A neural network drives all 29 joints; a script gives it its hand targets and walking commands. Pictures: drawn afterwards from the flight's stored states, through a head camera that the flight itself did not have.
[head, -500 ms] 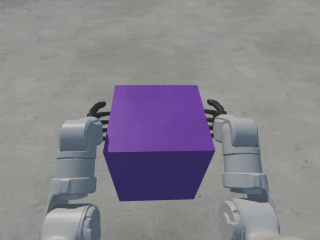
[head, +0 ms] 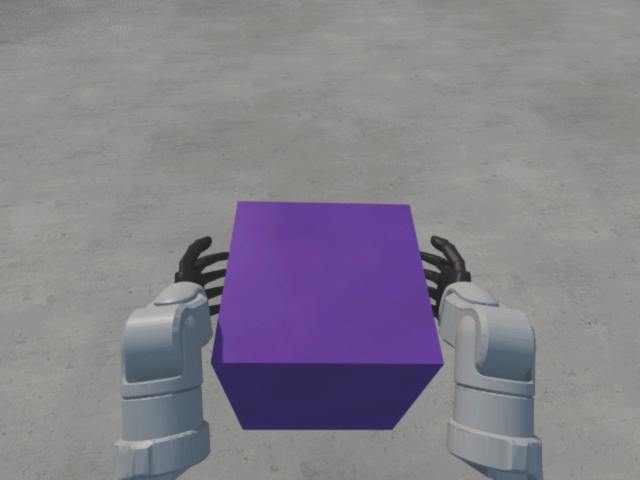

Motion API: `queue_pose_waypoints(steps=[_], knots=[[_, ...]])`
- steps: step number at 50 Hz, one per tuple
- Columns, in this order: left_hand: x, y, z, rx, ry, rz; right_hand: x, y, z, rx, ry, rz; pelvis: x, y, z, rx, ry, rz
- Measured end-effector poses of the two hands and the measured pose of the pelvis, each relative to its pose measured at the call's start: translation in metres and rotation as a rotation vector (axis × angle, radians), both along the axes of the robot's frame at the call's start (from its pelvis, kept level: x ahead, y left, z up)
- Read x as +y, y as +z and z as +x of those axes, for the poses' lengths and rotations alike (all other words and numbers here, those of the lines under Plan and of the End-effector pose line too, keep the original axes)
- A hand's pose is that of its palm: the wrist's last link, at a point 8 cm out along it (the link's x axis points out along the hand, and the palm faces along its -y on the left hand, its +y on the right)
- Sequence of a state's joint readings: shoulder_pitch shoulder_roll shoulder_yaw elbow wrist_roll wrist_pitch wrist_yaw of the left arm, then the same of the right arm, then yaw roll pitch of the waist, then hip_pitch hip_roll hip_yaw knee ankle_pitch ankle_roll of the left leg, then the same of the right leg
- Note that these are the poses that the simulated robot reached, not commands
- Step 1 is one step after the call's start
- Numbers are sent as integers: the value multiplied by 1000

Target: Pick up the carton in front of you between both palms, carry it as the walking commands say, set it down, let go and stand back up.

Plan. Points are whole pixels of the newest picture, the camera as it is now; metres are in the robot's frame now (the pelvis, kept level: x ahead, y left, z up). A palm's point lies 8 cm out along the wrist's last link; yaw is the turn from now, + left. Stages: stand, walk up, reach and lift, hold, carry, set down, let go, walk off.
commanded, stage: carry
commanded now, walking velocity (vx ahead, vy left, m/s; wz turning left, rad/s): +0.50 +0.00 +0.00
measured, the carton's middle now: (320, 324) +0.32 +0.00 +0.03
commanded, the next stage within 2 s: none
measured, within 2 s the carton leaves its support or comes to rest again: neither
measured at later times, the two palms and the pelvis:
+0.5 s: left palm (205, 167) +0.59 +0.18 +0.08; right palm (383, 165) +0.58 -0.11 +0.09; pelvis +0.32 +0.04 -0.01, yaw -2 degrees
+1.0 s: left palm (248, 73) +0.90 +0.14 +0.10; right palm (383, 77) +0.90 -0.16 +0.09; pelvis +0.64 +0.00 +0.00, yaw +0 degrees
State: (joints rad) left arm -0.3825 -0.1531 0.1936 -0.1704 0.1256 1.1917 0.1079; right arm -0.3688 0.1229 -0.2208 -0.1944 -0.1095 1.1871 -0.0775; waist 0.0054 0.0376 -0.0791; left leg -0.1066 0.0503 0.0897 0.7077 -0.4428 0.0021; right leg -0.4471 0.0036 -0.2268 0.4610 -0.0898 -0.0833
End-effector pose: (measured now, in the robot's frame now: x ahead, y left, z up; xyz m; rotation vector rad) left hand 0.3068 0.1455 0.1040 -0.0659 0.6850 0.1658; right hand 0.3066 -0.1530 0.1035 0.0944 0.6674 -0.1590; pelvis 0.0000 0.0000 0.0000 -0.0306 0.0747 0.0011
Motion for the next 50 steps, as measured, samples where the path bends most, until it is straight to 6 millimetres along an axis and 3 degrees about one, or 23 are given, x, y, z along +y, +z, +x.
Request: queue_pose_waypoints(steps=[5, 11, 18, 23, 27, 32, 37, 43, 47, 50], knots=[[0, -13, 23, 98, 29, 19, 0, -14, 35, 98, 32, 13, -11, 16, 55, -1, 22, 29], [4, 0, 75, 77, 33, 34, 4, -3, 91, 75, 72, -15, -10, 25, 124, -3, 13, 46], [15, 9, 173, 3, -6, 30, 15, 9, 177, 1, 38, -29, 10, 15, 223, -14, 6, 40], [34, -15, 255, -4, -31, 5, 34, -7, 253, -4, 14, -58, 33, -9, 303, -35, -22, 49], [41, -32, 303, 103, -60, 0, 41, -23, 293, 104, -5, -68, 45, 1, 343, -21, -49, 40], [39, -30, 353, 147, -92, 6, 39, -22, 333, 150, -38, -61, 52, 19, 394, -7, -56, 23], [35, -13, 411, 92, -93, 14, 35, -6, 392, 95, -37, -58, 48, 26, 454, -1, -48, 15], [23, 5, 493, -1, -57, 19, 22, 9, 483, 1, -9, -49, 28, 19, 540, -9, -40, 27], [5, 3, 557, -39, -34, 35, 5, 1, 553, -39, 7, -28, 7, -1, 605, -24, -16, 32], [-4, -5, 596, 12, -23, 53, -5, -11, 597, 11, 20, -10, -5, -1, 640, -18, 3, 20]])
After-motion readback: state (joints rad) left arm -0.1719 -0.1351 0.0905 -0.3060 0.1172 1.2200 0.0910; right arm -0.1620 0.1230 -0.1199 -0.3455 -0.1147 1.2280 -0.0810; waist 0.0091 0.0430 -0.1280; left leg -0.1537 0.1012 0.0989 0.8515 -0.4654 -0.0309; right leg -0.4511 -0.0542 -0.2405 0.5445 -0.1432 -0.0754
